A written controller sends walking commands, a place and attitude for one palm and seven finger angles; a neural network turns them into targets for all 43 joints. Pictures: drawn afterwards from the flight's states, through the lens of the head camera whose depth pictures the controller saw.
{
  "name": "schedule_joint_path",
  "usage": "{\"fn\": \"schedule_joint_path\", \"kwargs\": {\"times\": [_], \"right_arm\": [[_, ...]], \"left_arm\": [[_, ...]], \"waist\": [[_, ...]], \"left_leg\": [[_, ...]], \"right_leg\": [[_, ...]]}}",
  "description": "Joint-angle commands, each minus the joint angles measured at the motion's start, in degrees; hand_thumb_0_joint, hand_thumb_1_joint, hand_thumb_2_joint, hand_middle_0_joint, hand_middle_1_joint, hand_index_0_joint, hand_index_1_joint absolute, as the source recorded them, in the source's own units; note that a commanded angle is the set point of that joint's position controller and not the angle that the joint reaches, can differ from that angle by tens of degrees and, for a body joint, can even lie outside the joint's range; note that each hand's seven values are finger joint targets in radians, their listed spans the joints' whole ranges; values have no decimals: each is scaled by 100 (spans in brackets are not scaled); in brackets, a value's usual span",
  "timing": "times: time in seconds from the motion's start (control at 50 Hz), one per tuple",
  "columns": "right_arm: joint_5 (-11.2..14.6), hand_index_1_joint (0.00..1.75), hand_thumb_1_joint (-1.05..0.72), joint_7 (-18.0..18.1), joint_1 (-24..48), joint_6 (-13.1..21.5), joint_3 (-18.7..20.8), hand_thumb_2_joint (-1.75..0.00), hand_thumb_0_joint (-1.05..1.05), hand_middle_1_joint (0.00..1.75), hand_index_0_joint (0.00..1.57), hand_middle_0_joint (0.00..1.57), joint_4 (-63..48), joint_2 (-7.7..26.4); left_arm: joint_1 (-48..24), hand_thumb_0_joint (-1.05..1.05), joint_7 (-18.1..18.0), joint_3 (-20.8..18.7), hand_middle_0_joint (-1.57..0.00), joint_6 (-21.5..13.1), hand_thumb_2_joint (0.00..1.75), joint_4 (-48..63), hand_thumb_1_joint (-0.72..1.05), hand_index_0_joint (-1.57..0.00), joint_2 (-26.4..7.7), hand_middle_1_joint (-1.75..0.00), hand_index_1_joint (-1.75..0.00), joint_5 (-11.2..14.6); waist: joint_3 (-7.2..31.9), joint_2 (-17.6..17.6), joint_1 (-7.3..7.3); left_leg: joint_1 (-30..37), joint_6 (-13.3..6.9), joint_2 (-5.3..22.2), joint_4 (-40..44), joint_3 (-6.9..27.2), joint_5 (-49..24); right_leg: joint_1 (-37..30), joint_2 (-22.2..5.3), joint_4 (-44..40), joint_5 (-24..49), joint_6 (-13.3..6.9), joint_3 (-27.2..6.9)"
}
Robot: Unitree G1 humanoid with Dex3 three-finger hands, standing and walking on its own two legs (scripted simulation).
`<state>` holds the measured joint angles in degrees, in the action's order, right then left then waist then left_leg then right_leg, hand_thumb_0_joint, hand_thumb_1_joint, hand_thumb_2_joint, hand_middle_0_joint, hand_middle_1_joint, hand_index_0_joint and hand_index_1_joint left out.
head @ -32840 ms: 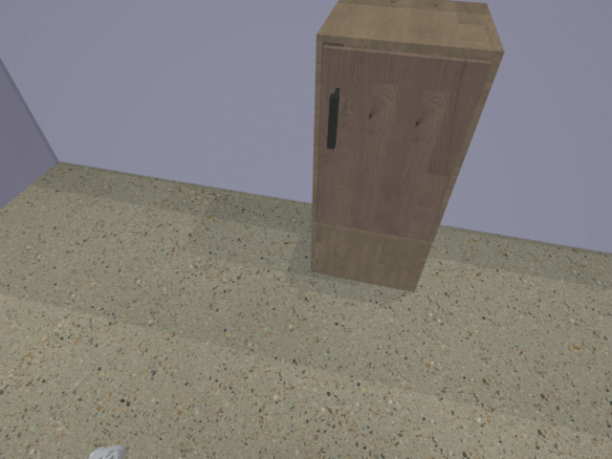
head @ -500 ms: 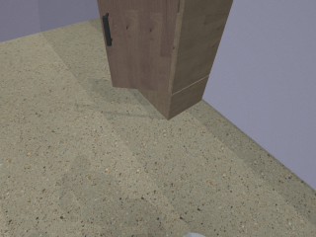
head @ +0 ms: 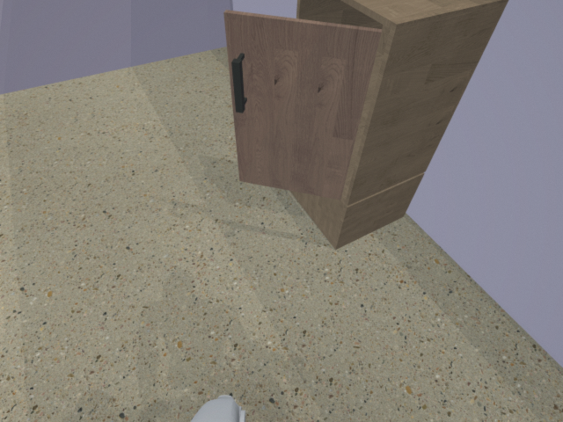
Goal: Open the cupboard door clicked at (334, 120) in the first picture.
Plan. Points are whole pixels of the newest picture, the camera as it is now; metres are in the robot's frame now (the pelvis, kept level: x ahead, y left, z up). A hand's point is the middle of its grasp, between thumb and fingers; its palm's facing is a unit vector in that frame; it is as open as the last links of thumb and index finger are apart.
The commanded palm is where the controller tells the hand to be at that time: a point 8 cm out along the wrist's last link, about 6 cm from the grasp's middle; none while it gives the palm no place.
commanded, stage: take the last steps up to it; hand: left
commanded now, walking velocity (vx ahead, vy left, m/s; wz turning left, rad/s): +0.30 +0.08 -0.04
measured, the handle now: (240, 83) +0.93 +0.22 -0.03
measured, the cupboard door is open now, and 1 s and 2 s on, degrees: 48 48 48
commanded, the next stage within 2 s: come to a stop and stand still in 0.82 s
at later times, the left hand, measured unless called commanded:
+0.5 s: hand (182, 316) +0.31 +0.22 -0.15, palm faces -0.06 -0.97 -0.22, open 7.4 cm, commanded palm none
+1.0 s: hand (176, 316) +0.32 +0.25 -0.20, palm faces -0.01 -0.99 -0.15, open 7.3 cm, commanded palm none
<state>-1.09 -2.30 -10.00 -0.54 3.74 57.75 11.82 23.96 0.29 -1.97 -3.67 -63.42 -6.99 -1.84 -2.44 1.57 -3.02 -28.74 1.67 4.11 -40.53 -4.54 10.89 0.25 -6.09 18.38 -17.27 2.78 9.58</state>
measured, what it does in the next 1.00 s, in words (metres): walks ahead: left foot, then right foot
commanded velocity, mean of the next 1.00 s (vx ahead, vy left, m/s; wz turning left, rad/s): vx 0.19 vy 0.01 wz -0.02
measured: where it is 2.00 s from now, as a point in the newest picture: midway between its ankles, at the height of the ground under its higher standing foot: (278, 390)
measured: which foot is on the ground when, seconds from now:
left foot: up 0.00-0.06, down 0.08-0.54, up 0.56-0.86, down 0.88-1.00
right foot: down 0.00-0.08, up 0.10-0.52, down 0.54-0.90, up 0.92-1.00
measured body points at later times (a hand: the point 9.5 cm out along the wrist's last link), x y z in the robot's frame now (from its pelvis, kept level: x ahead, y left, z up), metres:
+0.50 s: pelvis +0.17 +0.04 -0.01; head +0.18 +0.03 +0.44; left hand +0.31 +0.27 -0.13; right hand +0.12 -0.19 -0.17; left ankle +0.13 +0.14 -0.74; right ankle +0.23 -0.07 -0.73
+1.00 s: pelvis +0.34 +0.07 -0.01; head +0.36 +0.10 +0.43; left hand +0.32 +0.30 -0.19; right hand +0.41 -0.17 -0.15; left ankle +0.40 +0.15 -0.74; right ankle +0.26 -0.05 -0.69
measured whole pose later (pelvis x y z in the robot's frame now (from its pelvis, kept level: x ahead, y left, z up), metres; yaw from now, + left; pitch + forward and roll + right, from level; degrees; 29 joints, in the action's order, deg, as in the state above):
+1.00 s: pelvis +0.34 +0.07 -0.01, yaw -5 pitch -1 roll -1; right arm -1.7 1.1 -10.3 3.0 1.2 56.9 8.4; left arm 19.1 -0.2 -2.9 0.1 -63.8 -11.0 -1.2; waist -2.7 3.5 -1.4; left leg -19.4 -3.1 1.3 -32.6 -7.4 12.6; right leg 18.7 -3.1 56.3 -28.0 -0.7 3.2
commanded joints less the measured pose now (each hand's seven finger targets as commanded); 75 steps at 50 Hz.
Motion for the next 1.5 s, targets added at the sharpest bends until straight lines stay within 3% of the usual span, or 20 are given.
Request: {"fn": "schedule_joint_path", "kwargs": {"times": [0.0,0.02,0.06,0.08,0.14,0.22,0.46,0.48,0.52,0.54,0.66,0.82,0.84,0.88,0.98,1.22,1.28,1.32,1.36,1.48], "right_arm": [[-22,30,-90,-5,22,288,-46,-90,0,30,20,20,-395,123],[-50,30,-90,56,-626,333,1,-90,0,30,20,20,-178,352],[-95,30,-90,248,-2127,363,243,-90,0,30,20,20,127,1424],[-65,30,-90,326,-2074,298,231,-90,0,30,20,20,129,1440],[-59,30,-90,339,-794,362,1,-90,0,30,20,20,-200,728],[-41,30,-90,369,-810,495,-84,-90,0,30,20,20,-70,460],[-84,30,-90,284,-956,399,-44,-90,0,30,20,20,159,559],[-55,30,-90,274,-942,402,-71,-90,0,30,20,20,179,469],[8,30,-90,205,-921,406,-116,-90,0,30,20,20,-60,214],[-13,30,-90,197,-628,368,-62,-90,0,30,20,20,-162,451],[-4,30,-90,145,-620,256,-107,-90,0,30,20,20,45,-48],[-36,30,-90,139,-774,367,-91,-90,0,30,20,20,89,69],[-45,30,-90,180,-1159,398,-14,-90,0,30,20,20,166,362],[-116,30,-90,329,-2034,349,127,-90,0,30,20,20,238,1158],[-55,30,-90,508,-479,354,-248,-90,0,30,20,20,-120,424],[-57,30,-90,559,-252,-21,103,-90,0,30,20,20,-134,931],[17,30,-90,493,-225,-58,133,-90,0,30,20,20,-180,820],[77,30,-90,397,-250,-143,46,-90,0,30,20,20,-333,281],[53,30,-90,340,-48,-227,36,-90,0,30,20,20,-372,172],[81,30,-90,310,-102,-190,-15,-90,0,30,20,20,-178,288]], "left_arm": [[-21,0,-88,-258,-20,-35,90,157,90,-20,-1173,-30,-30,34],[-26,0,-74,-245,-20,-9,90,164,90,-20,-1065,-30,-30,41],[128,0,-32,-127,-20,21,90,421,90,-20,-598,-30,-30,106],[-296,0,-55,-126,-20,48,90,585,90,-20,-623,-30,-30,93],[-584,0,5,-156,-20,118,90,521,90,-20,-576,-30,-30,42],[-443,0,60,-164,-20,249,90,523,90,-20,-403,-30,-30,41],[-1249,0,113,-219,-20,211,90,1015,90,-20,-735,-30,-30,21],[-851,0,91,-254,-20,167,90,878,90,-20,-891,-30,-30,20],[328,0,15,-442,-20,65,90,553,90,-20,-1775,-30,-30,40],[439,0,-61,-447,-20,81,90,556,90,-20,-1769,-30,-30,84],[-657,0,-86,-245,-20,-66,90,716,90,-20,-1016,-30,-30,89],[-613,0,-32,-238,-20,19,90,379,90,-20,-1088,-30,-30,103],[-565,0,-20,-195,-20,56,90,397,90,-20,-932,-30,-30,88],[-611,0,-29,-104,-20,91,90,656,90,-20,-649,-30,-30,121],[-430,0,-86,-25,-20,320,90,313,90,-20,-451,-30,-30,138],[-791,0,-136,-205,-20,675,90,859,90,-20,-740,-30,-30,94],[-557,0,-155,-233,-20,553,90,880,90,-20,-926,-30,-30,64],[-843,0,-203,-291,-20,448,90,958,90,-20,-1534,-30,-30,19],[-1171,0,-220,-220,-20,413,90,1042,90,-20,-1436,-30,-30,19],[-1046,0,-248,-229,-20,331,90,889,90,-20,-1428,-30,-30,68]], "waist": [[-218,698,304],[110,223,576],[1261,-2149,1029],[1061,-1622,1037],[121,-1018,486],[-32,-668,223],[-266,-235,109],[-70,69,-55],[501,1723,-385],[297,1191,-475],[142,424,246],[23,299,439],[169,-337,603],[628,-1763,903],[137,-660,210],[532,-1227,299],[662,-582,149],[382,1359,233],[198,573,252],[352,749,108]], "left_leg": [[1211,-172,-311,1064,-347,-11],[2230,-243,-357,1362,-317,64],[4113,-1061,1756,2169,2613,143],[3867,-1328,2019,2474,2717,250],[1813,-1128,1627,2872,1854,1058],[1555,-1093,1298,3146,961,187],[1451,-962,969,2479,401,602],[1184,-761,619,1787,125,499],[-774,-222,-434,-914,-666,2234],[-1015,-230,-218,-1911,-38,2497],[-86,-16,150,-1099,173,845],[1875,-44,-285,1264,-256,-258],[2598,-180,27,1423,205,-234],[3220,-1287,1916,2542,2744,109],[1335,-1070,1362,2461,1111,-2662],[1808,-1151,1453,1854,977,-3097],[1526,-646,884,1183,696,-1869],[715,-26,-346,-157,-44,1789],[654,-51,-381,-1163,395,2079],[552,112,-379,-524,353,1634]], "right_leg": [[816,-1176,66,1779,-688,-524],[1143,-883,1054,1972,-570,-286],[3105,345,4290,-1710,-206,45],[3541,200,5216,-1701,-350,-588],[3518,-274,5557,-603,-354,-855],[3207,-251,4661,1,-289,-793],[1419,209,1291,461,-357,-367],[663,203,938,478,-445,-535],[-1223,-1778,-277,78,-1433,-3339],[-912,-2132,-604,62,-1775,-3680],[588,-1101,-587,2060,-1285,-1252],[1525,-628,186,790,-825,-824],[2096,-371,984,283,-679,-678],[3217,591,3805,-1846,-355,-264],[2153,25,3695,-707,-217,-1022],[1763,450,2415,-626,-246,-736],[849,318,564,1128,-313,-902],[1041,-1430,-120,2731,-1136,-2520],[1386,-1365,-83,3033,-1477,-2117],[335,-1112,260,3861,-1320,-1870]]}}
